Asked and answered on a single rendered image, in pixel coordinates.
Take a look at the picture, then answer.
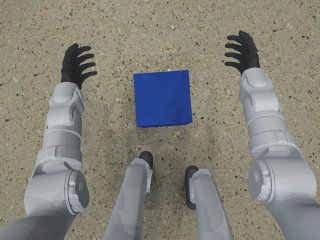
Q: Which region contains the right robot hand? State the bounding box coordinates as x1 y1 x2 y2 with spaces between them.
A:
224 30 260 76

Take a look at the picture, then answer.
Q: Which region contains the robot left upper arm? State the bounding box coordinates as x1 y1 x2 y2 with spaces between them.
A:
0 169 90 240

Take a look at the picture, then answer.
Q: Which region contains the right robot forearm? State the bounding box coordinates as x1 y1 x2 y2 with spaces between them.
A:
238 67 317 197

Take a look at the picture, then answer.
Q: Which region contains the left robot forearm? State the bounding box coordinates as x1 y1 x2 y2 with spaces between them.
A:
24 82 85 214

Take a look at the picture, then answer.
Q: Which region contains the carton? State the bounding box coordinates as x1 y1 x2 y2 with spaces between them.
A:
133 70 193 128

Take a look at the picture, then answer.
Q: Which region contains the left robot hand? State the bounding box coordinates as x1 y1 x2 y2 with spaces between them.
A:
61 43 97 90

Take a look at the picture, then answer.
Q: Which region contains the robot left thigh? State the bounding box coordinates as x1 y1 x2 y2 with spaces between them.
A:
102 163 153 240

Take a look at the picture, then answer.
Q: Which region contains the robot right upper arm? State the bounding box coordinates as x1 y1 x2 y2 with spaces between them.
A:
247 156 320 240

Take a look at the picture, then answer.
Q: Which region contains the left robot foot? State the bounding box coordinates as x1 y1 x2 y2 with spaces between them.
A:
139 151 153 169

